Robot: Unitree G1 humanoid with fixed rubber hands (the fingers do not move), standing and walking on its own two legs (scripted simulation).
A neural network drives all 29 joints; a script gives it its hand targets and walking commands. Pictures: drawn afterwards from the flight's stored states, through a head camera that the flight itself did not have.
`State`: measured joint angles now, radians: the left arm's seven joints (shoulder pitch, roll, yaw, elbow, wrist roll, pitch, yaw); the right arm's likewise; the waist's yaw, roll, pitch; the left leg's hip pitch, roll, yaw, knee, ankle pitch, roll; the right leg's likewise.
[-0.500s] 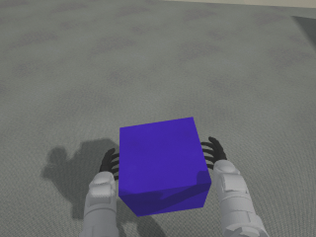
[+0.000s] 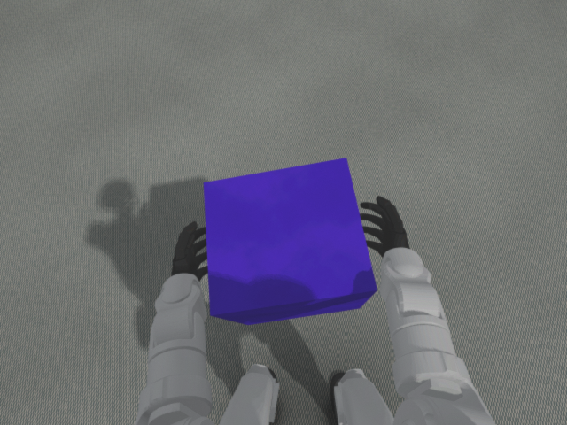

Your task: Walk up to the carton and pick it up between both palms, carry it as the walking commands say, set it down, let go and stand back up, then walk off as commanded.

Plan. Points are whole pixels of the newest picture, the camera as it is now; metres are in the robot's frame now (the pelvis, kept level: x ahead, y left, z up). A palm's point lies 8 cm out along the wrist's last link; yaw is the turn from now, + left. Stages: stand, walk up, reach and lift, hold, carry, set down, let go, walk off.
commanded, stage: set down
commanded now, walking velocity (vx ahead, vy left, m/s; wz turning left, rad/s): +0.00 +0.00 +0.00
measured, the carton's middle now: (290, 252) +0.39 +0.05 -0.13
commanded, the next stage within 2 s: none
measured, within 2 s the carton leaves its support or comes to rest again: neither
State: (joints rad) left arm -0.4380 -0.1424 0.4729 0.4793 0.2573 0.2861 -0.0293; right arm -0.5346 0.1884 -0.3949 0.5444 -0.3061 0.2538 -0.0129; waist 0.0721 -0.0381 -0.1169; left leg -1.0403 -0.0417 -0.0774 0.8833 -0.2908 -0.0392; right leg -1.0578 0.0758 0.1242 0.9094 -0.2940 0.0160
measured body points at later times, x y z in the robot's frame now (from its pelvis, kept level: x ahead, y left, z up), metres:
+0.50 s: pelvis +0.00 +0.00 -0.08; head +0.19 +0.01 +0.33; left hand +0.37 +0.22 -0.16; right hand +0.42 -0.09 -0.15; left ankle +0.06 +0.14 -0.67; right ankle +0.06 -0.12 -0.67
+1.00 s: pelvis -0.03 +0.00 -0.16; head +0.20 +0.01 +0.23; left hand +0.39 +0.22 -0.25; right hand +0.44 -0.09 -0.24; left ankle +0.06 +0.14 -0.67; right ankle +0.06 -0.12 -0.67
